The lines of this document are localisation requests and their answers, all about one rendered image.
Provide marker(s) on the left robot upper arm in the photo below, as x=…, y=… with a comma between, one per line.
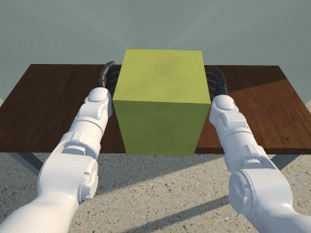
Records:
x=66, y=181

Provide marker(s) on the right robot forearm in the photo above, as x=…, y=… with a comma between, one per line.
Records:
x=238, y=142

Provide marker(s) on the carton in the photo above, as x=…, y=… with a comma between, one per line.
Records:
x=161, y=101

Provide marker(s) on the table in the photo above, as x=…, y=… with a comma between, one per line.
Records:
x=44, y=103

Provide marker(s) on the left robot forearm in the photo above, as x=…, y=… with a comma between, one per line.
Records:
x=87, y=129

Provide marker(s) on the right robot hand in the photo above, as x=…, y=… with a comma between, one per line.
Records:
x=219, y=83

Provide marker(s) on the left robot hand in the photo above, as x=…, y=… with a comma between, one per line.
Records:
x=105, y=78

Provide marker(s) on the right robot upper arm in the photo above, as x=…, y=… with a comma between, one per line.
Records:
x=264, y=197

